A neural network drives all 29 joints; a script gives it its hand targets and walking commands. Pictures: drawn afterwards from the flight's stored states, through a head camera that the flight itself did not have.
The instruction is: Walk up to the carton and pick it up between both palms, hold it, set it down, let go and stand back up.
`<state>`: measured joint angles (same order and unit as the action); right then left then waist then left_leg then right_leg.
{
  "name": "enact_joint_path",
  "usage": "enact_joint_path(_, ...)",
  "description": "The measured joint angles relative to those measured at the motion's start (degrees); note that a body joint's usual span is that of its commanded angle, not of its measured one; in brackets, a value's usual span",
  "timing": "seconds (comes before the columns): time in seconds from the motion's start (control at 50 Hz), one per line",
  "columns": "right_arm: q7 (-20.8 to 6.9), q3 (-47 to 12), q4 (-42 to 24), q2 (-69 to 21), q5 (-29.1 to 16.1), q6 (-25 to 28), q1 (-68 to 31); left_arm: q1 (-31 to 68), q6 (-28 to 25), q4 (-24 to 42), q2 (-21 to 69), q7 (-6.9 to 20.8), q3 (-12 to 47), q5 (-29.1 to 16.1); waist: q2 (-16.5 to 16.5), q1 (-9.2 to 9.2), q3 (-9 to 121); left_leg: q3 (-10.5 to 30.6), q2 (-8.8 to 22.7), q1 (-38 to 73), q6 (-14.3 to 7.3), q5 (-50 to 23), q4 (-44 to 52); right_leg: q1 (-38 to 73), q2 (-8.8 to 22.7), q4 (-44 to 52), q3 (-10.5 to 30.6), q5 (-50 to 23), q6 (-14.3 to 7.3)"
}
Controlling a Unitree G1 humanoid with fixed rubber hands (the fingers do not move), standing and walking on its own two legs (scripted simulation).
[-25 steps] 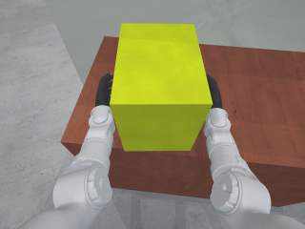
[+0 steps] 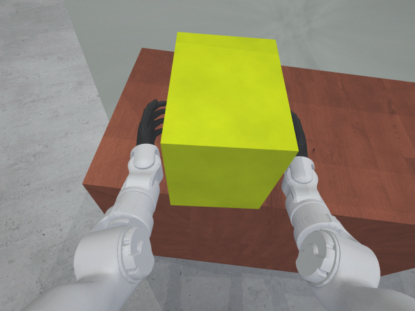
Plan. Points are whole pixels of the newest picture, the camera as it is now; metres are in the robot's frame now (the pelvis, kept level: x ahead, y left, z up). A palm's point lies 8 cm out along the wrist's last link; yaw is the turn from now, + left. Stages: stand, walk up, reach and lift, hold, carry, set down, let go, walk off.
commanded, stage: reach and lift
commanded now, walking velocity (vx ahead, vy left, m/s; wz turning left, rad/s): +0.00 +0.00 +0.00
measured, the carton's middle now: (220, 126) +0.48 +0.00 +0.04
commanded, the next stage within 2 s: none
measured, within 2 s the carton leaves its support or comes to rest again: leaves its support in 0.40 s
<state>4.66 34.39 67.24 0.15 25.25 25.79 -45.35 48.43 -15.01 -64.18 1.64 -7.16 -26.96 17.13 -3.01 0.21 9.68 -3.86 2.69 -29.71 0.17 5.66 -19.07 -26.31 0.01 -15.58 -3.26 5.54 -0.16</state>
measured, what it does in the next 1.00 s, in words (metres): stands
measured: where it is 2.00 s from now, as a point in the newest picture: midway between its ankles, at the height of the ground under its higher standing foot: outside the picture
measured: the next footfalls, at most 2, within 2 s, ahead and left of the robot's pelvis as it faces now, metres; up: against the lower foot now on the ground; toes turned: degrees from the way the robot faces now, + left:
none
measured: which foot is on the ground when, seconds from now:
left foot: down 0.00-1.00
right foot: down 0.00-1.00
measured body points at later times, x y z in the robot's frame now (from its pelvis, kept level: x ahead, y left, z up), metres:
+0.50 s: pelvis -0.01 -0.01 -0.01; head +0.03 +0.00 +0.44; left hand +0.43 +0.15 +0.06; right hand +0.43 -0.15 +0.08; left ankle +0.02 +0.12 -0.74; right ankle +0.00 -0.12 -0.74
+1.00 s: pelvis -0.02 +0.00 +0.00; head -0.05 +0.02 +0.45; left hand +0.41 +0.16 +0.16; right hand +0.42 -0.14 +0.19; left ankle +0.02 +0.12 -0.74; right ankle +0.00 -0.12 -0.74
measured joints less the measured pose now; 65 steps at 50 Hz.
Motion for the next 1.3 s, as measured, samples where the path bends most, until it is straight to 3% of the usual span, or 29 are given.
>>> enact_joint_path(0.22, -0.05, -3.66, 3.24, 1.82, -3.7, -4.23, -2.88, 1.61, 2.66, -3.31, -2.27, -1.65, 4.71, -6.27, 0.85, -0.45, 2.71, -0.63, 0.24, -3.7, -0.1, -0.46, -1.29, -4.74, -0.01, -2.98, 0.38, 0.25, -0.23)
enact_joint_path(0.44, 1.5, -13.28, 4.68, 3.43, -11.67, -10.25, -4.6, 2.68, 5.53, -7.17, -4.87, -2.49, 11.69, -15.33, 1.95, -0.65, 4.98, -0.47, 0.59, -4.35, 0.16, 0.74, -3.27, -5.54, -0.26, -5.26, 0.34, 1.64, -0.48)
enact_joint_path(0.6, 2.02, -20.82, 1.93, 3.58, -18.33, -14.82, -4.17, -0.06, 7.53, -4.74, -6.06, -2.99, 16.17, -19.92, 3.24, -0.32, 5.24, 0.51, 0.73, -3.24, 0.32, 2.1, -5.3, -3.52, -0.46, -6.0, -0.27, 2.56, -0.45)
enact_joint_path(0.72, 2.29, -24.21, -1.32, 3.89, -22.96, -19.64, -4.04, -0.87, 12.67, -0.52, -6.87, -3.46, 18.72, -21.66, 3.76, 0.31, 5.36, 1.73, 0.48, -2.33, 0.31, 2.71, -6.67, -1.77, -0.34, -6.54, -1.14, 3.13, -0.36)
enact_joint_path(0.86, 2.26, -25.04, -4.6, 4.69, -26.89, -26.8, -5.8, 0.88, 21.89, 4.83, -7.26, -3.62, 18.18, -20.15, 3.13, 1.31, 4.62, 2.6, 0.0, 1.28, 0.22, 2.79, -6.6, 2.31, -0.08, -6.1, -1.62, 3.28, -0.18)
enact_joint_path(1.0, 1.73, -21.53, -3.03, 5.13, -26.46, -32.06, -11.0, 5.1, 29.57, 6.82, -6.9, -2.57, 13.1, -14.38, 1.72, 1.87, 1.34, 2.26, -0.46, 9.14, 0.1, 2.12, -3.93, 9.78, 0.16, -3.91, -1.02, 2.7, 0.05)
enact_joint_path(1.16, 1.56, -17.89, -1.63, 4.01, -24.05, -34.0, -13.46, 5.34, 34.94, 11.48, -5.9, -0.34, 8.09, -7.13, 0.12, 2.3, -3.14, 1.45, -0.99, 18.07, 0.04, 1.21, -0.33, 17.51, 0.56, -2.24, -0.09, 2.56, 0.23)
enact_joint_path(1.3, 1.56, -19.55, -3.38, 3.22, -25.55, -34.34, -10.35, 1.74, 38.2, 16.79, -4.79, -0.11, 8.25, -6.4, -0.39, 2.41, -4.83, 1.57, -0.82, 20.01, 0.21, 1.38, -0.3, 19.54, 0.33, -1.98, -0.08, 2.63, 0.08)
